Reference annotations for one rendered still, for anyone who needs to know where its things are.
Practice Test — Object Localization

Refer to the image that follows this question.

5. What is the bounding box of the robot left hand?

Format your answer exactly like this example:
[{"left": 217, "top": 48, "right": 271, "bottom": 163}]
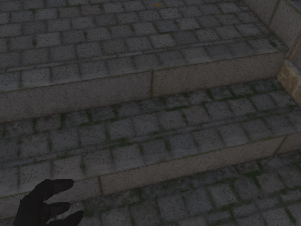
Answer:
[{"left": 12, "top": 179, "right": 84, "bottom": 226}]

